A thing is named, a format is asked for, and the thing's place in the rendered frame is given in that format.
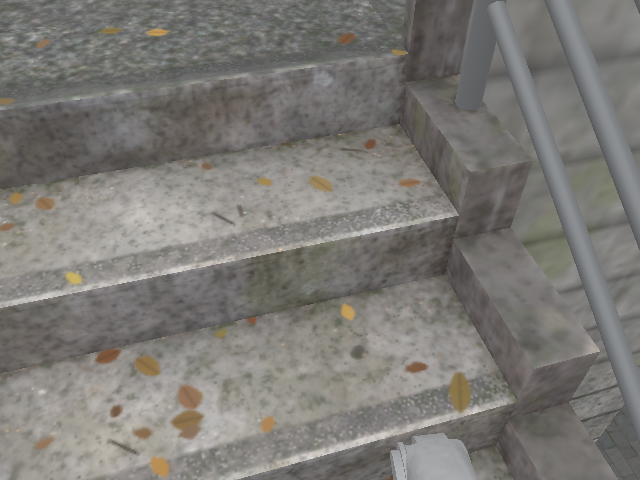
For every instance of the robot right shin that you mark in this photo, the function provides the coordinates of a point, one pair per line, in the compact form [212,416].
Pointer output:
[462,444]

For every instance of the robot right thigh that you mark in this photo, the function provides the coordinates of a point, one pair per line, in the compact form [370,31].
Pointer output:
[431,457]

